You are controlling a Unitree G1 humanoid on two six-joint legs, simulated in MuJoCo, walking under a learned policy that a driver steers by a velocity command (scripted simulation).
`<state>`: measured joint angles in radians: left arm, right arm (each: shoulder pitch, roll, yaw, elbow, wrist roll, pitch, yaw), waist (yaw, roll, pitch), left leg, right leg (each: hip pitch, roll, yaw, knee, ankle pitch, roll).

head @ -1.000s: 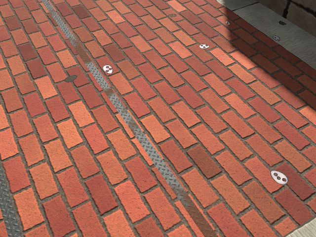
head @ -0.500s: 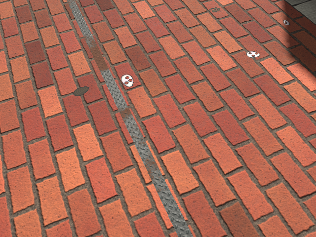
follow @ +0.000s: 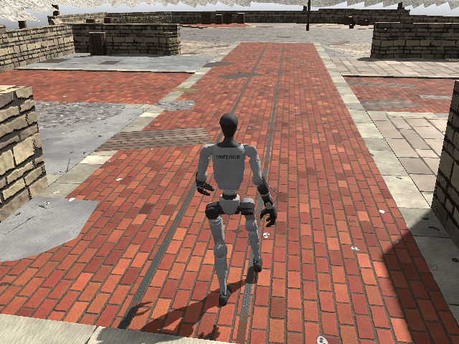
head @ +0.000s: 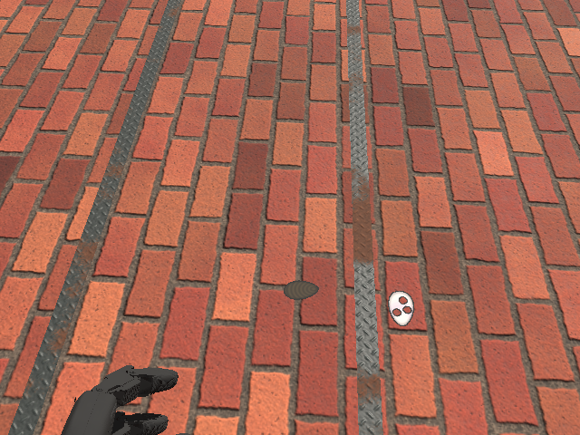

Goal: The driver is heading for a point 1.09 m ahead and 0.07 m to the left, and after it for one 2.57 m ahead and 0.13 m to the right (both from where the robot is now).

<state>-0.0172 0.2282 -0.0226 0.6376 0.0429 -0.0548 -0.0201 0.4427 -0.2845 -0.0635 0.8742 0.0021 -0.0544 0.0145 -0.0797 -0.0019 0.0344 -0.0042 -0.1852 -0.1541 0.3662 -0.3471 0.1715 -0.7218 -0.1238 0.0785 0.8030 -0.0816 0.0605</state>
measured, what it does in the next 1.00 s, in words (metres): walks ahead: right foot, then left foot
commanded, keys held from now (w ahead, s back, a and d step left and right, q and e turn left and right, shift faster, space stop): w+q+shift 0.26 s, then w+shift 0.10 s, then w+e+shift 0.64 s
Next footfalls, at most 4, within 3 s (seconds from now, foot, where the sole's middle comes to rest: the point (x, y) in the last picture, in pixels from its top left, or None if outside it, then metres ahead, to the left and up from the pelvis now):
0.12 right None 0.34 -0.16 -0.77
0.56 left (204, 370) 0.64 0.18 -0.77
1.02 right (231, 220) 1.10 0.11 -0.77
1.44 left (207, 122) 1.54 0.18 -0.77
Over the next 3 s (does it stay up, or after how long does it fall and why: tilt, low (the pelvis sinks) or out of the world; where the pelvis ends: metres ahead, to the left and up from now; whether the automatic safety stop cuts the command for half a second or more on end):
stays up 2.61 -0.06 0.01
